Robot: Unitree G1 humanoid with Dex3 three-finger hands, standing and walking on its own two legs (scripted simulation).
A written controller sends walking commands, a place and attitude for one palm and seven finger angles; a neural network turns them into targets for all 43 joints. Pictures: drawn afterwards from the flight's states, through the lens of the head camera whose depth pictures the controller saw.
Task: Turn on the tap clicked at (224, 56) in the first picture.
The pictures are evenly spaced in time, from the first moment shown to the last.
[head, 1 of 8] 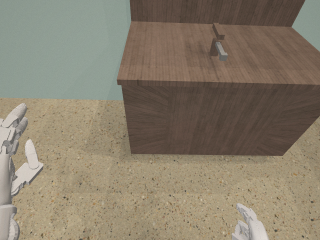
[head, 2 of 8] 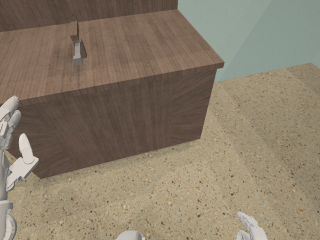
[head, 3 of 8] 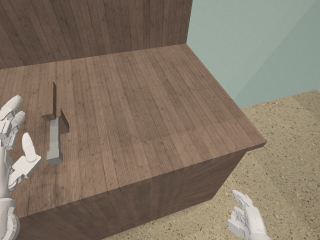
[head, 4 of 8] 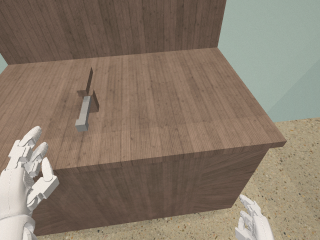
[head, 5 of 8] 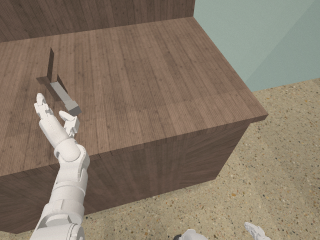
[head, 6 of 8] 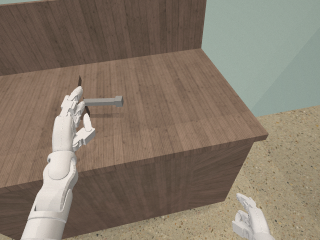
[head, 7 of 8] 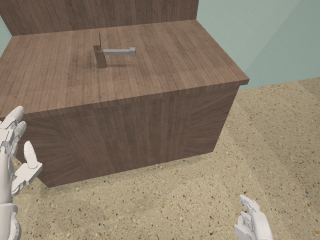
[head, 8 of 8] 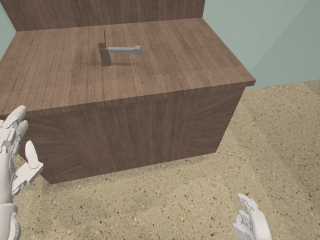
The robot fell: no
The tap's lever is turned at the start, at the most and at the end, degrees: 0 78 78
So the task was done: yes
